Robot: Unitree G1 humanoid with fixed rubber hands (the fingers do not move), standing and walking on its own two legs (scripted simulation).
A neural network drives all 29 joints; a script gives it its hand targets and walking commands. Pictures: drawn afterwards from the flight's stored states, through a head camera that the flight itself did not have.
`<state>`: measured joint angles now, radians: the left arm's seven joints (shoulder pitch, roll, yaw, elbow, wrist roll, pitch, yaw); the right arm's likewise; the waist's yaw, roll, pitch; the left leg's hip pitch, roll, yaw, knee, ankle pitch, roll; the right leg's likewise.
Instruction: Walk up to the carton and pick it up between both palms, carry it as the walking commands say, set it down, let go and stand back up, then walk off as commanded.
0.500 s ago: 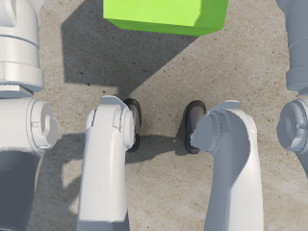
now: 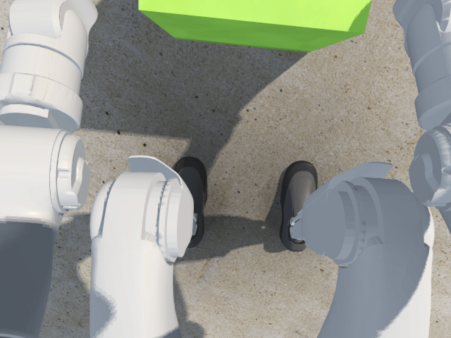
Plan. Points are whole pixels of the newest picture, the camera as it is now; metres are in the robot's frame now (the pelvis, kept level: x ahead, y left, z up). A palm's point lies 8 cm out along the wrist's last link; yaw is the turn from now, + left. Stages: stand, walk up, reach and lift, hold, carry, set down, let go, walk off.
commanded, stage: reach and lift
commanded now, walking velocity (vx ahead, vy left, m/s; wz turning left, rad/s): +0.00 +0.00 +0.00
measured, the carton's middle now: out of the picture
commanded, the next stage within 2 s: none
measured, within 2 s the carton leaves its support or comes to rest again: leaves its support in 1.74 s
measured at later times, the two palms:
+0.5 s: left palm out of the picture +0.55 +0.21 -0.20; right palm out of the picture +0.57 -0.17 -0.20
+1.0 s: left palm out of the picture +0.55 +0.18 -0.20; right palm out of the picture +0.57 -0.16 -0.20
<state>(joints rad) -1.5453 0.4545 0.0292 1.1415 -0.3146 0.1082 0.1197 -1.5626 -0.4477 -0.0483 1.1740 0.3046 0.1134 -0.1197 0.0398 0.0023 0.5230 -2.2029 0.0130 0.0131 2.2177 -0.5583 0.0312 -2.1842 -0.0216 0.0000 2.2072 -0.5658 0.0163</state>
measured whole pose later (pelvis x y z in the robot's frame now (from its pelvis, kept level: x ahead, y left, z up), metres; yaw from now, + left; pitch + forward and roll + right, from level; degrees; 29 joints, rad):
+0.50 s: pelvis +0.01 +0.00 -0.02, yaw +0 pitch +32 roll -1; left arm -1.50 0.43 0.04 1.13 -0.31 0.07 0.11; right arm -1.54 -0.44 -0.02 1.15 0.31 0.08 -0.12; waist 0.04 0.00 0.52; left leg -2.24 0.02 0.00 2.28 -0.59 0.02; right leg -2.23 -0.01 -0.01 2.27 -0.59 0.01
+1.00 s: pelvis +0.01 +0.00 -0.01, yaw -1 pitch +33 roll -1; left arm -1.57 0.38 0.01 1.19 -0.30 0.04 0.12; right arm -1.59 -0.42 0.05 1.20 0.37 0.05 -0.17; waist 0.05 0.00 0.52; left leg -2.24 0.03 0.00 2.25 -0.58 0.02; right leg -2.24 0.00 -0.01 2.23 -0.57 0.01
